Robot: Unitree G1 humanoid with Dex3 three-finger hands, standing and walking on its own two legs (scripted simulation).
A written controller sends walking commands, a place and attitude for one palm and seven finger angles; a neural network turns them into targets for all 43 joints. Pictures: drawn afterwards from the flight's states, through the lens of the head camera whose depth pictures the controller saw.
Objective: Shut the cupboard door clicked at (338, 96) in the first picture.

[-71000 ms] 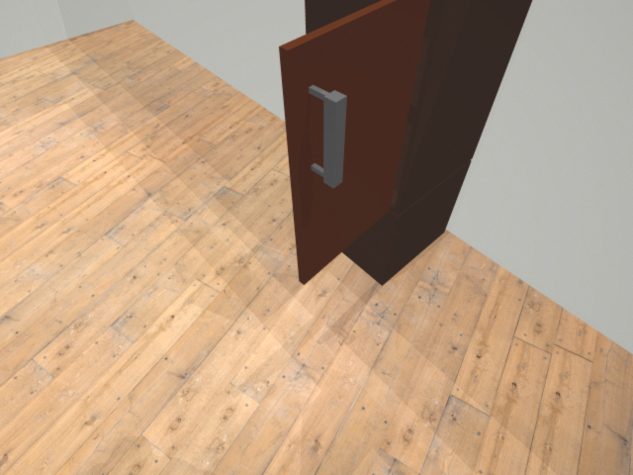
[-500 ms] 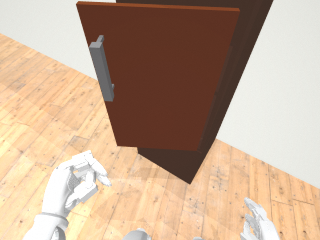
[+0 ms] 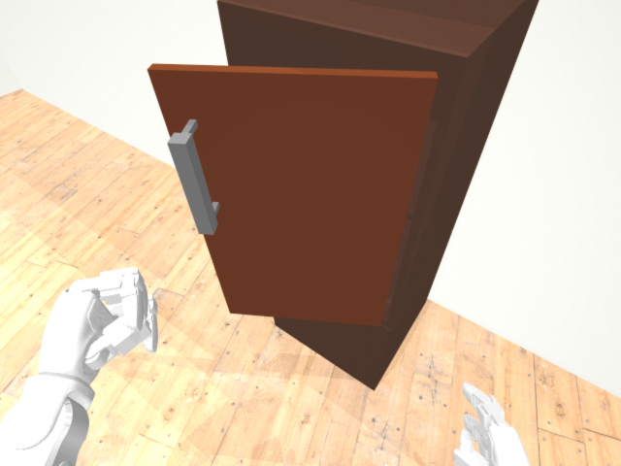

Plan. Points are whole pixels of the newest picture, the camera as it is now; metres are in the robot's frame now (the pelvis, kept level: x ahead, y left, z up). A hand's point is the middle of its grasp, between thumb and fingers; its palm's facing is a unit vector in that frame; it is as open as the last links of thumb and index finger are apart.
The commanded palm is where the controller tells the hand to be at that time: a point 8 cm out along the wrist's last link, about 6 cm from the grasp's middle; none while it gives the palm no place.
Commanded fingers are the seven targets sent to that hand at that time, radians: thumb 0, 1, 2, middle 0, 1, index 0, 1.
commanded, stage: raise the hand and make a fist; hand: left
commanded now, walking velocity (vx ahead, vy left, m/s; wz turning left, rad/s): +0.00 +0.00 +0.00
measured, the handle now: (200, 179) +0.48 +0.22 +0.12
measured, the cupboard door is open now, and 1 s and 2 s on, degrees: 29 29 29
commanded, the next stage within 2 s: bring the fist close to the handle in 0.36 s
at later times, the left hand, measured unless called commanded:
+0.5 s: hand (168, 344) +0.22 +0.18 +0.11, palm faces -0.03 -1.00 -0.04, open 3.1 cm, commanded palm +0.21 +0.23 +0.12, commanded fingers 0.00 0.90 0.90 -1.30 -1.50 -1.30 -1.50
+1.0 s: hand (181, 278) +0.29 +0.18 +0.13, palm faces +0.02 -1.00 -0.03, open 3.1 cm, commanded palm +0.27 +0.23 +0.12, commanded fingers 0.00 0.90 0.90 -1.30 -1.50 -1.30 -1.50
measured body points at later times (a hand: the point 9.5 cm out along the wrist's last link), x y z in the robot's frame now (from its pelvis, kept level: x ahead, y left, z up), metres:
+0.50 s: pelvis -0.01 +0.00 +0.00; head -0.01 -0.02 +0.45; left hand +0.21 +0.23 +0.11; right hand +0.17 -0.23 -0.07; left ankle +0.01 +0.12 -0.71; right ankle -0.02 -0.11 -0.71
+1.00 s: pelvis -0.01 +0.01 +0.01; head +0.00 +0.00 +0.46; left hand +0.28 +0.24 +0.13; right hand +0.15 -0.22 -0.07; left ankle +0.01 +0.12 -0.71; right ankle -0.02 -0.11 -0.71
